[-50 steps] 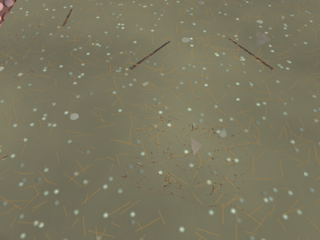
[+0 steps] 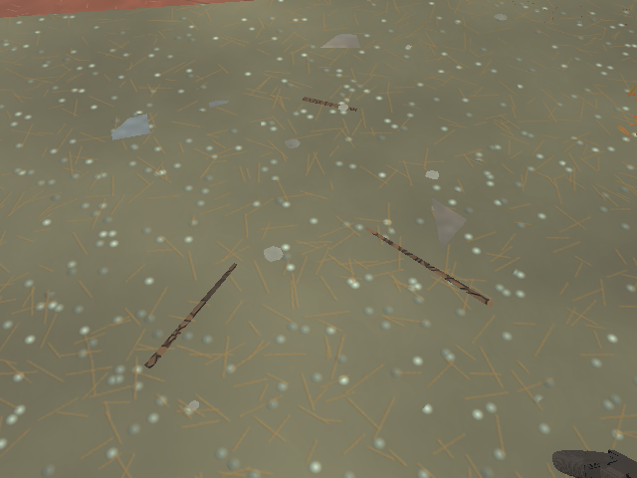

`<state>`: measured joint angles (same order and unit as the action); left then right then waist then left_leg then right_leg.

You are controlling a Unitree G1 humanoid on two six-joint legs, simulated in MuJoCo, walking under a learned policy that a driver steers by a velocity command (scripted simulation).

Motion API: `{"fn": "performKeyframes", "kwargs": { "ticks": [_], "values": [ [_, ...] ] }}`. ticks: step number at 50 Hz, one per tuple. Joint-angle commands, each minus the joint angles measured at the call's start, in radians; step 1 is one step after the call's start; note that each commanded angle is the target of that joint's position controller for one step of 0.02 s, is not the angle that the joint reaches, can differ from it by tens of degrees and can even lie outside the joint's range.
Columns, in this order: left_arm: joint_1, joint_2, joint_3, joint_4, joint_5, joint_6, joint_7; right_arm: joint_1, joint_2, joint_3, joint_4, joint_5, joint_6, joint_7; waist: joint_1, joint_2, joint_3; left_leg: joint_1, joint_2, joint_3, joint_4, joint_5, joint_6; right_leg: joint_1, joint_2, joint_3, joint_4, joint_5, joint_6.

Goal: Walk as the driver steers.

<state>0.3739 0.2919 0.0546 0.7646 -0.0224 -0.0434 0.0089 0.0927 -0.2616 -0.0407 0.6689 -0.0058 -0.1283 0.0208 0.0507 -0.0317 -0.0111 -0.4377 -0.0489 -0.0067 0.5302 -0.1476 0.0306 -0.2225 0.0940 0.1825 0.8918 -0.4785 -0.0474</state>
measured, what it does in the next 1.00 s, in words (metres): walks ahead, turning left: right foot, then left foot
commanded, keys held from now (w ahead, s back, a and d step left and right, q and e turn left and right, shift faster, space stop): w+q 1.00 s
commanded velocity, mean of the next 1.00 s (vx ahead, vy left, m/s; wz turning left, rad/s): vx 0.50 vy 0.00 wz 0.41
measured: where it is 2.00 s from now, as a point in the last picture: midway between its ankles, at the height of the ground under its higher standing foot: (181, 308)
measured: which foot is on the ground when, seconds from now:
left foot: down 0.00-0.40, up 0.42-0.86, down 0.88-1.00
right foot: up 0.00-0.38, down 0.40-0.90, up 0.92-1.00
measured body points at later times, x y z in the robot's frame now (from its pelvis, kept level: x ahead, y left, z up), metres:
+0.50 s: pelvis +0.26 -0.02 +0.01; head +0.28 -0.03 +0.46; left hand +0.41 +0.26 -0.06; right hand +0.34 -0.30 -0.12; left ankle +0.13 +0.09 -0.65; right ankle +0.32 -0.13 -0.73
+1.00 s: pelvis +0.48 +0.11 +0.00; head +0.51 +0.14 +0.45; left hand +0.42 +0.41 -0.12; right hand +0.76 -0.04 -0.08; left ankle +0.50 +0.20 -0.73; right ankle +0.45 -0.09 -0.63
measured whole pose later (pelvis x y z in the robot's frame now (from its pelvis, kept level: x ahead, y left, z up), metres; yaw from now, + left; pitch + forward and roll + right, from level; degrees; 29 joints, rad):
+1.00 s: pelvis +0.48 +0.11 +0.00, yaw +30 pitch +2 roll -1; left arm 0.24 0.31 0.06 0.78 -0.02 -0.10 0.00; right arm 0.18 -0.30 -0.06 0.62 0.02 -0.04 0.04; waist 0.02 -0.01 0.07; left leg -0.43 -0.07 0.01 0.59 -0.19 0.09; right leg -0.37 -0.07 0.02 1.20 -0.41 0.01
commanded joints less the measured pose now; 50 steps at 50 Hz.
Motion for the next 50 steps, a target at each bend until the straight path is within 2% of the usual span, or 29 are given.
{"fn": "performKeyframes", "kwargs": {
  "ticks": [1,2,3,4,6,10,15,18,19,20,21,22,23,24,26,27,31,34,37,40,42,43,44,45,46,47,48,49,50],
  "values": [
    [-0.058,0.131,0.016,-0.107,-0.007,-0.032,-0.005,0.266,-0.145,-0.053,0.014,0.017,0.014,-0.004,-0.137,0.129,-0.087,0.584,0.381,-0.59,-0.238,-0.284,0.229,-0.581,-0.095,-0.025,0.403,0.025,0.014],
    [-0.123,0.118,0.014,-0.129,0.012,-0.037,-0.007,0.221,-0.131,-0.044,0.012,0.008,0.021,-0.001,-0.114,0.083,-0.004,0.457,0.334,-0.502,-0.271,-0.189,0.22,-0.572,-0.129,-0.065,0.341,0.088,0.015],
    [-0.137,0.107,0.018,-0.133,0.026,-0.041,-0.008,0.193,-0.114,-0.036,0.009,0.003,0.021,0.001,-0.088,0.087,0.021,0.382,0.298,-0.449,-0.292,-0.091,0.214,-0.533,-0.159,-0.072,0.274,0.135,0.017],
    [-0.124,0.091,0.016,-0.133,0.027,-0.043,-0.01,0.179,-0.108,-0.032,0.006,0.001,0.023,0.003,-0.066,0.11,0.024,0.332,0.264,-0.408,-0.309,-0.01,0.21,-0.484,-0.169,-0.085,0.228,0.154,0.024],
    [-0.113,0.06,0.008,-0.132,0.031,-0.044,-0.012,0.18,-0.117,-0.035,0.012,0.012,0.024,0.002,-0.048,0.135,0.004,0.293,0.233,-0.345,-0.325,0.111,0.221,-0.439,-0.169,-0.117,0.13,0.162,0.044],
    [-0.252,0.014,-0.015,-0.162,0.033,-0.055,-0.016,0.217,-0.174,-0.054,0.039,0.027,0.039,-0.019,-0.083,0.12,0.009,0.214,0.19,-0.241,-0.33,0.18,0.203,-0.334,-0.138,-0.147,-0.173,0.355,0.08],
    [-0.372,0.054,-0.003,-0.191,0.012,-0.072,-0.031,0.307,-0.184,-0.057,0.07,0.038,0.062,-0.028,-0.117,0.128,0.01,0.235,0.207,-0.301,-0.272,0.079,0.17,-0.216,-0.091,-0.124,-0.361,0.471,0.083],
    [-0.307,0.091,0.02,-0.178,0.01,-0.082,-0.027,0.295,-0.177,-0.057,0.067,0.036,0.074,-0.033,-0.058,0.142,-0.01,0.236,0.198,-0.347,-0.178,0.037,0.127,-0.058,-0.092,-0.127,-0.447,0.426,0.043],
    [-0.225,0.116,0.034,-0.161,0.018,-0.083,-0.02,0.288,-0.149,-0.048,0.059,0.031,0.073,-0.033,-0.015,0.137,-0.053,0.193,0.153,-0.325,-0.084,0.06,0.098,0.079,-0.12,-0.118,-0.465,0.407,0.016],
    [-0.07,0.175,0.052,-0.146,0.034,-0.083,-0.008,0.265,-0.092,-0.028,0.034,0.017,0.068,-0.031,0.059,0.045,-0.171,0.074,0.091,-0.251,0.178,-0.04,0.058,0.306,-0.283,0.027,-0.454,0.37,-0.048],
    [0.021,0.258,0.074,-0.121,0.041,-0.064,-0.006,0.378,-0.021,-0.005,0.003,0.031,0.053,-0.032,0.029,-0.244,-0.296,-0.235,-0.021,-0.113,0.49,-0.393,0.003,0.586,-0.511,0.399,-0.508,0.241,-0.197],
    [0.037,0.197,0.065,-0.105,0.026,-0.057,-0.012,0.381,-0.106,-0.022,0.011,0.051,0.049,-0.034,0.038,-0.239,-0.26,-0.379,0.04,-0.129,0.665,-0.436,-0.011,0.558,-0.537,0.558,-0.571,0.029,-0.23],
    [-0.001,0.13,0.046,-0.11,0.021,-0.057,-0.01,0.299,-0.161,-0.039,0.01,0.05,0.055,-0.034,0.051,-0.134,-0.137,-0.414,0.078,-0.139,0.724,-0.345,-0.014,0.453,-0.491,0.423,-0.588,0.022,-0.191],
    [-0.059,0.098,0.034,-0.113,0.026,-0.055,-0.012,0.254,-0.157,-0.042,0.006,0.041,0.063,-0.033,0.029,-0.078,-0.071,-0.385,0.106,-0.118,0.719,-0.27,-0.021,0.342,-0.441,0.292,-0.608,0.123,-0.161],
    [-0.137,0.054,0.021,-0.103,0.036,-0.056,-0.016,0.22,-0.126,-0.046,-0.006,0.032,0.078,-0.026,-0.02,-0.087,0.013,-0.323,0.15,-0.111,0.657,-0.188,-0.027,0.179,-0.371,0.122,-0.667,0.286,-0.137],
    [-0.153,0.056,0.023,-0.097,0.036,-0.06,-0.016,0.22,-0.105,-0.042,-0.011,0.035,0.087,-0.022,-0.035,-0.1,0.027,-0.29,0.159,-0.101,0.637,-0.167,-0.03,0.13,-0.359,0.064,-0.693,0.335,-0.134],
    [-0.149,0.103,0.044,-0.058,0.031,-0.073,-0.013,0.156,-0.068,-0.032,-0.047,0.024,0.1,-0.013,-0.043,-0.05,0.039,-0.297,0.171,-0.087,0.507,-0.046,-0.05,0.107,-0.366,-0.085,-0.739,0.511,-0.156],
    [-0.145,0.132,0.051,-0.035,0.026,-0.067,-0.008,0.078,-0.056,-0.022,-0.067,0.026,0.093,0.006,-0.021,-0.035,0.048,-0.252,0.164,-0.055,0.327,0.111,-0.038,0.117,-0.345,-0.196,-0.742,0.546,-0.131],
    [-0.111,0.163,0.059,-0.011,0.014,-0.058,-0.004,-0.018,-0.06,-0.02,-0.101,0.028,0.091,0.025,0.009,-0.025,0.069,-0.213,0.15,-0.013,0.2,0.16,-0.016,0.152,-0.355,-0.257,-0.737,0.534,-0.107],
    [-0.082,0.193,0.07,0.013,-0.002,-0.042,-0.005,-0.074,-0.081,-0.027,-0.138,0.029,0.096,0.036,0.012,-0.027,0.087,-0.204,0.13,0.022,0.133,0.074,0.023,0.239,-0.385,-0.294,-0.69,0.605,-0.082],
    [-0.082,0.225,0.079,0.016,-0.01,-0.029,-0.001,-0.034,-0.114,-0.044,-0.145,0.022,0.101,0.038,-0.028,-0.053,0.041,-0.092,0.068,0.082,0.111,-0.031,0.064,0.275,-0.381,-0.338,-0.556,0.913,-0.06],
    [-0.091,0.232,0.08,0.016,-0.014,-0.021,0.003,0.071,-0.145,-0.065,-0.122,0.02,0.104,0.035,-0.094,-0.048,-0.021,0.058,0.02,0.115,0.071,-0.029,0.092,0.258,-0.359,-0.372,-0.397,1.052,-0.04],
    [-0.076,0.204,0.069,0.012,-0.008,-0.018,0.008,0.244,-0.205,-0.1,-0.072,0.025,0.11,0.022,-0.175,-0.018,-0.112,0.323,-0.021,0.107,0.038,0.012,0.129,0.14,-0.318,-0.399,-0.168,1.036,-0.007],
    [-0.037,0.115,0.036,-0.013,0.042,-0.023,0.006,0.364,-0.302,-0.125,-0.051,0.035,0.12,-0.002,-0.183,0.193,-0.202,0.618,0.192,-0.215,0.034,0.08,0.205,-0.157,-0.25,-0.403,0.184,0.441,0.043],
    [-0.001,0.053,0.006,-0.073,0.038,-0.055,-0.007,0.311,-0.358,-0.119,-0.09,0.036,0.104,0.005,-0.101,0.351,-0.359,0.841,0.386,-0.8,-0.171,-0.209,0.402,-0.494,-0.057,-0.208,0.473,-0.129,0.082],
    [-0.122,0.161,0.03,-0.079,-0.001,-0.082,-0.019,0.318,-0.264,-0.094,-0.095,0.03,0.09,0.015,-0.175,0.172,-0.324,0.804,0.376,-0.77,-0.247,-0.28,0.344,-0.597,-0.114,-0.083,0.514,-0.065,0.061],
    [-0.18,0.164,0.029,-0.101,-0.021,-0.094,-0.022,0.289,-0.227,-0.082,-0.085,0.023,0.078,0.015,-0.159,0.147,-0.188,0.684,0.343,-0.633,-0.246,-0.226,0.304,-0.63,-0.147,-0.102,0.465,0.023,0.04],
    [-0.181,0.145,0.025,-0.091,-0.002,-0.097,-0.013,0.225,-0.204,-0.073,-0.089,0.021,0.073,0.014,-0.109,0.05,-0.108,0.528,0.3,-0.525,-0.244,-0.11,0.274,-0.575,-0.189,-0.101,0.38,0.099,0.04],
    [-0.171,0.151,0.031,-0.082,0.022,-0.091,-0.005,0.167,-0.174,-0.063,-0.099,0.016,0.072,0.01,-0.07,0.054,-0.073,0.412,0.262,-0.439,-0.251,0.001,0.255,-0.501,-0.217,-0.098,0.296,0.143,0.047]
  ]
}}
